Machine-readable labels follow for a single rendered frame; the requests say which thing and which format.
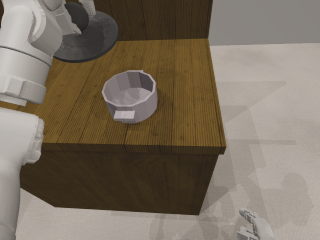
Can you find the pot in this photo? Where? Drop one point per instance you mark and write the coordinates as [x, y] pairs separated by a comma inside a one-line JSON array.
[[131, 96]]

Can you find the right robot hand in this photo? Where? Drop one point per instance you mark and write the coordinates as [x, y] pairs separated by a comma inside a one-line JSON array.
[[261, 228]]

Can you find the table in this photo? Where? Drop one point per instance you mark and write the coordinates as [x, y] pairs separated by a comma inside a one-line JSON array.
[[163, 164]]

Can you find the left robot hand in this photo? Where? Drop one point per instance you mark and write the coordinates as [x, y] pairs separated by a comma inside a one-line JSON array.
[[64, 20]]

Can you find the knob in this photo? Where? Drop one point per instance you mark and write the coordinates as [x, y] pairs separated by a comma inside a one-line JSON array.
[[79, 15]]

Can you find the lid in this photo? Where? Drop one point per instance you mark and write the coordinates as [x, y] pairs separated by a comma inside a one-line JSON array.
[[96, 40]]

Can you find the robot left forearm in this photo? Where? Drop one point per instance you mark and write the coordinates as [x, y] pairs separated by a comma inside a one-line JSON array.
[[29, 37]]

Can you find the left robot upper arm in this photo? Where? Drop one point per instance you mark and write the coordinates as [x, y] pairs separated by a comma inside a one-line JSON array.
[[21, 137]]

